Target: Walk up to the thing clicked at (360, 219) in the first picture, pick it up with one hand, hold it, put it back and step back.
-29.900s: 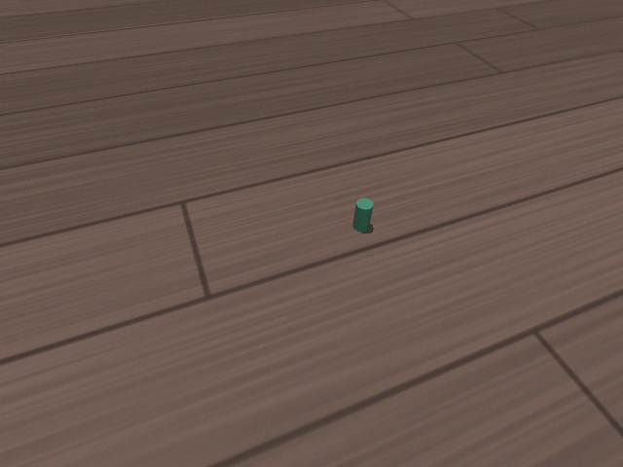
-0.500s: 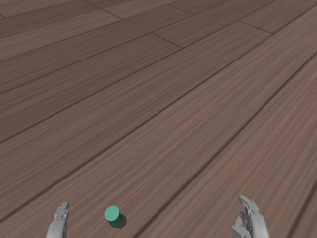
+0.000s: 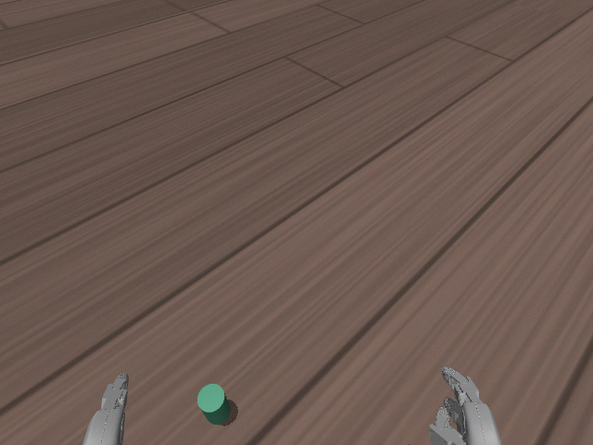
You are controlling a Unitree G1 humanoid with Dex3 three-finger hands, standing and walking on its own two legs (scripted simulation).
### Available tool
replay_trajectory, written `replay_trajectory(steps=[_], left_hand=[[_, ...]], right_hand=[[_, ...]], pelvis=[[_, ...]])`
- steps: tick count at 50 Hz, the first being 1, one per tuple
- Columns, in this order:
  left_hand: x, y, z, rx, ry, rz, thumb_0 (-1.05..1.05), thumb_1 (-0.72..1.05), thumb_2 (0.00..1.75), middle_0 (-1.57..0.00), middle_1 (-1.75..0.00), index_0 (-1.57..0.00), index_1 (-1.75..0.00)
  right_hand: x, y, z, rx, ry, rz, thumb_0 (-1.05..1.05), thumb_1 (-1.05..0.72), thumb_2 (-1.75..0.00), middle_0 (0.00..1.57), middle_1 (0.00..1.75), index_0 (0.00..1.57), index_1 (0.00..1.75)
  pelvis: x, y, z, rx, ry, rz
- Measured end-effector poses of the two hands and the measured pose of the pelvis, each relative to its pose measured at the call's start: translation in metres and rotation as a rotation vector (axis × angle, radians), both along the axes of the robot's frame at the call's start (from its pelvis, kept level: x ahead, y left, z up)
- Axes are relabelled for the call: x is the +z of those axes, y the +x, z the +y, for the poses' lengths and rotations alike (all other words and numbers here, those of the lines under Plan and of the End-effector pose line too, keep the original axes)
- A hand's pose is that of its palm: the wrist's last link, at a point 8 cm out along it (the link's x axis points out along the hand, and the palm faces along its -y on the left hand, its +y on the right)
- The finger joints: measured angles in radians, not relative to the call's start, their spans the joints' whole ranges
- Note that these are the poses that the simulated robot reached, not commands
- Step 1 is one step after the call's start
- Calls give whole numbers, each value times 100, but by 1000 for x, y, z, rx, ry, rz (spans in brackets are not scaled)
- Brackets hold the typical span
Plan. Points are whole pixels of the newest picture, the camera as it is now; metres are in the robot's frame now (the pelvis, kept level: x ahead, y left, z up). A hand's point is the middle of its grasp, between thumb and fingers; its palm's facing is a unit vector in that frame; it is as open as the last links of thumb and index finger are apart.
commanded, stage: home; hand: left
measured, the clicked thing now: (214, 404) +0.36 +0.21 -0.65
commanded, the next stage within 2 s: stand in 0.14 s
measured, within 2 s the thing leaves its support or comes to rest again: neither
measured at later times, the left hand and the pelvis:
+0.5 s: hand (154, 443) +0.17 +0.18 -0.06, palm faces +0.11 -0.95 -0.28, open 14.3 cm; pelvis +0.00 +0.00 +0.00, yaw +0 degrees
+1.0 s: hand out of the picture +0.07 +0.25 -0.11, palm faces +0.01 -0.94 -0.35, open 7.4 cm; pelvis -0.01 +0.01 +0.04, yaw +1 degrees
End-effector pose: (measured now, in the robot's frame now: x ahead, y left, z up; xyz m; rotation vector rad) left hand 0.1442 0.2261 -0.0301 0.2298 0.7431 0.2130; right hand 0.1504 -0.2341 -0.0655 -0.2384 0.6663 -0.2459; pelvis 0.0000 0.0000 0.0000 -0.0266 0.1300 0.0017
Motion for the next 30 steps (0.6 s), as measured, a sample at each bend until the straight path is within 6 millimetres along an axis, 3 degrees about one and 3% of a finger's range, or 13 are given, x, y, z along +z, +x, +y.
replay_trajectory(steps=[17, 22, 30], left_hand=[[1, 1, 1, 2, -4, -2, -1, -52, 8, -9, -9, -9, -9], [0, 1, 2, 0, -1, 2, -1, -32, 28, -15, -20, -15, -19], [-7, 3, 3, -56, 25, -2, 0, 21, 70, -19, -28, -19, -27]], right_hand=[[2, 2, -1, -1, -7, -2, 2, -90, -90, 20, 30, 21, 30], [1, 2, 0, -1, -6, -3, 2, -90, -89, 20, 30, 21, 30], [-4, 0, -2, 70, -34, 62, 2, -90, -89, 20, 30, 20, 30]], pelvis=[[0, 2, 1, 1, -2, 0], [0, 1, 1, 1, -1, 2], [3, -1, 0, 7, 8, -31]])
